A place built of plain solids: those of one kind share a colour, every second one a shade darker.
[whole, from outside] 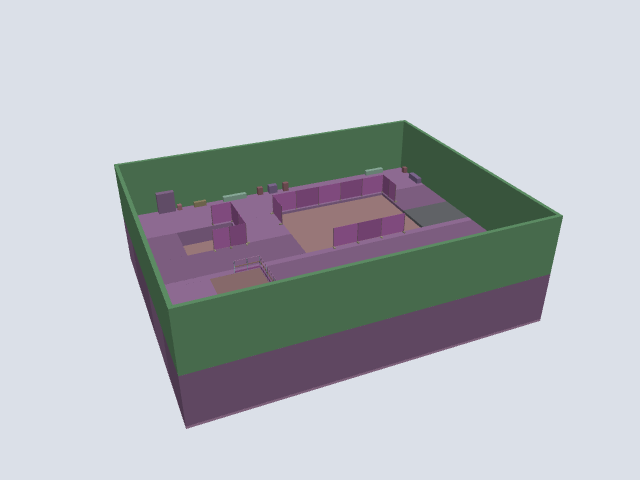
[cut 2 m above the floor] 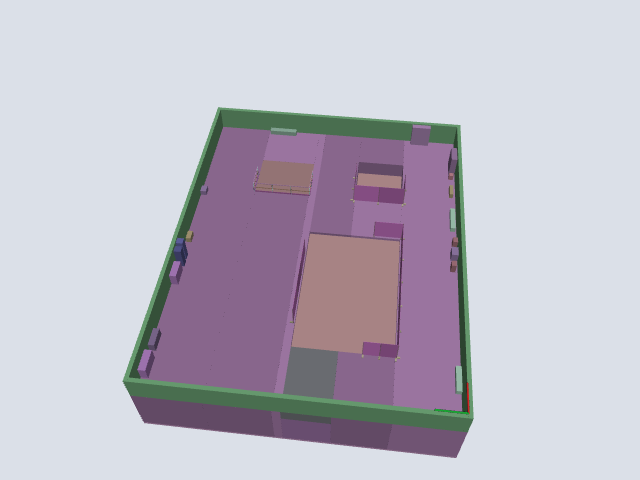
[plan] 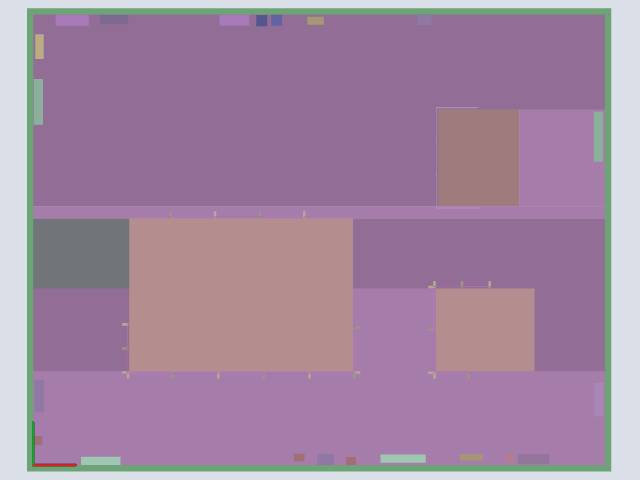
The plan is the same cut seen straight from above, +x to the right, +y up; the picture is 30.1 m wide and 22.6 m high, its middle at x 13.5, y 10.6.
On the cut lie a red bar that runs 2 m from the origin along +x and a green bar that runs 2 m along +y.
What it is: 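A town's swimming bath, shut for a repair, its basins drained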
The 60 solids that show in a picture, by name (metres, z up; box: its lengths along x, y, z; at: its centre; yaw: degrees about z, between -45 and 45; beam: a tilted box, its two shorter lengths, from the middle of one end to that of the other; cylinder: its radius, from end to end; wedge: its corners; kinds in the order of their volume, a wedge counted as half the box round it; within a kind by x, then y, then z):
{
 "surround_1": {"box": [4.82, 3.89, 4.1], "at": [2.11, 6.37, -2.05]},
 "surround_2": {"box": [19.37, 4.55, 4.1], "at": [9.39, 14.47, -2.05]},
 "surround_3": {"box": [27.51, 4.72, 4.1], "at": [13.46, 2.06, -2.05]},
 "surround_4": {"box": [27.51, 0.59, 4.1], "at": [13.46, 11.9, -2.05]},
 "surround_5": {"box": [27.51, 4.77, 4.1], "at": [13.46, 19.13, -2.05]},
 "surround_6": {"box": [3.91, 3.89, 4.1], "at": [17.0, 6.37, -2.05]},
 "surround_7": {"box": [12.16, 3.29, 4.1], "at": [21.13, 9.96, -2.05]},
 "surround_8": {"box": [4.34, 4.55, 4.1], "at": [25.04, 14.47, -2.05]},
 "surround_9": {"box": [3.62, 3.89, 4.1], "at": [25.41, 6.37, -2.05]},
 "floor_1": {"box": [10.53, 7.18, 3.88], "at": [9.79, 8.02, -2.16]},
 "floor_2": {"box": [3.8, 4.55, 4.1], "at": [20.97, 14.47, -2.05]},
 "floor_3": {"box": [4.64, 3.89, 2.76], "at": [21.28, 6.37, -2.72]},
 "wall_1": {"box": [0.3, 21.21, 4.84], "at": [-0.15, 10.61, 2.42]},
 "wall_2": {"box": [27.51, 0.3, 4.84], "at": [13.46, -0.15, 2.42]},
 "wall_3": {"box": [27.51, 0.3, 4.84], "at": [13.46, 21.36, 2.42]},
 "wall_4": {"box": [0.3, 21.21, 4.84], "at": [27.06, 10.61, 2.42]},
 "footing_1": {"box": [27.51, 21.81, 0.2], "at": [13.46, 10.61, -4.2]},
 "surround_under_1": {"box": [4.82, 3.29, 3.1], "at": [2.11, 9.96, -2.55]},
 "cupboard_1": {"box": [1.48, 0.49, 1.84], "at": [23.55, 0.28, 0.92]},
 "cupboard_2": {"box": [0.43, 1.58, 1.97], "at": [26.64, 3.08, 0.98]},
 "reel_1": {"box": [1.55, 0.53, 1.01], "at": [1.84, 20.95, 0.51]},
 "reel_2": {"box": [1.39, 0.52, 1.03], "at": [9.47, 20.95, 0.52]},
 "bench_1": {"box": [0.44, 2.16, 0.44], "at": [0.24, 17.11, 0.22]},
 "bench_2": {"box": [1.86, 0.39, 0.42], "at": [3.17, 0.2, 0.21]},
 "bench_3": {"box": [2.14, 0.4, 0.45], "at": [17.41, 0.3, 0.22]},
 "bench_4": {"box": [0.43, 2.36, 0.43], "at": [26.61, 15.46, 0.21]},
 "blocks_1": {"box": [0.46, 1.53, 0.5], "at": [0.29, 3.25, 0.25]},
 "blocks_2": {"box": [1.35, 0.45, 0.72], "at": [3.8, 20.98, 0.36]},
 "blocks_3": {"box": [0.79, 0.52, 0.74], "at": [13.77, 0.26, 0.37]},
 "blocks_4": {"box": [0.65, 0.48, 0.45], "at": [18.41, 20.96, 0.22]},
 "guard_panel_1": {"box": [0.02, 1.14, 1.68], "at": [4.42, 4.91, 0.92]},
 "guard_panel_2": {"box": [0.02, 1.14, 1.68], "at": [4.42, 6.08, 0.92]},
 "guard_panel_3": {"box": [2.11, 0.02, 1.68], "at": [5.5, 4.33, 0.92]},
 "guard_panel_4": {"box": [2.09, 0.02, 1.68], "at": [7.49, 11.7, 0.92]},
 "guard_panel_5": {"box": [2.11, 0.02, 1.68], "at": [7.64, 4.33, 0.92]},
 "guard_panel_6": {"box": [2.09, 0.02, 1.68], "at": [9.61, 11.7, 0.92]},
 "guard_panel_7": {"box": [2.11, 0.02, 1.68], "at": [9.79, 4.33, 0.92]},
 "guard_panel_8": {"box": [2.09, 0.02, 1.68], "at": [11.73, 11.7, 0.92]},
 "guard_panel_9": {"box": [2.11, 0.02, 1.68], "at": [11.93, 4.33, 0.92]},
 "guard_panel_10": {"box": [2.11, 0.02, 1.68], "at": [14.07, 4.33, 0.92]},
 "guard_panel_11": {"box": [0.02, 2.15, 1.68], "at": [15.15, 5.42, 0.92]},
 "guard_panel_12": {"box": [0.02, 2.02, 1.77], "at": [18.85, 5.34, 0.96]},
 "guard_panel_13": {"box": [0.02, 2.02, 1.77], "at": [18.85, 7.39, 0.96]},
 "guard_panel_14": {"box": [1.31, 0.02, 1.77], "at": [19.52, 8.42, 0.96]},
 "guard_panel_15": {"box": [1.65, 0.02, 1.77], "at": [19.7, 4.31, 0.96]},
 "guard_panel_16": {"box": [1.31, 0.02, 1.77], "at": [20.86, 8.42, 0.96]},
 "chair_1": {"box": [0.52, 0.53, 1.76], "at": [10.76, 20.93, 0.88]},
 "chair_2": {"box": [0.51, 0.52, 1.88], "at": [11.46, 20.95, 0.94]},
 "crates_1": {"box": [0.41, 1.17, 0.55], "at": [0.29, 19.71, 0.28]},
 "crates_2": {"box": [0.78, 0.38, 0.47], "at": [13.29, 20.92, 0.23]},
 "crates_3": {"box": [1.09, 0.3, 0.46], "at": [20.62, 0.36, 0.23]},
 "drum_1": {"box": [0.38, 0.42, 0.52], "at": [0.24, 1.16, 0.26]},
 "drum_2": {"box": [0.49, 0.36, 0.78], "at": [12.52, 0.36, 0.39]},
 "drum_3": {"box": [0.48, 0.38, 0.68], "at": [14.96, 0.2, 0.34]},
 "drum_4": {"box": [0.36, 0.37, 0.47], "at": [22.44, 0.34, 0.24]},
 "guard_toe_1": {"box": [0.03, 4.76, 0.15], "at": [18.99, 14.47, 0.07]},
 "guard_toe_2": {"box": [2.02, 0.03, 0.15], "at": [19.97, 12.11, 0.07]},
 "guard_rail_top_1": {"box": [0.048, 4.76, 0.048], "at": [18.99, 14.47, 0.99]},
 "guard_rail_top_2": {"box": [2.02, 0.048, 0.048], "at": [19.97, 12.11, 0.99]},
 "guard_rail_mid_1": {"box": [0.048, 4.76, 0.048], "at": [18.99, 14.47, 0.51]}
}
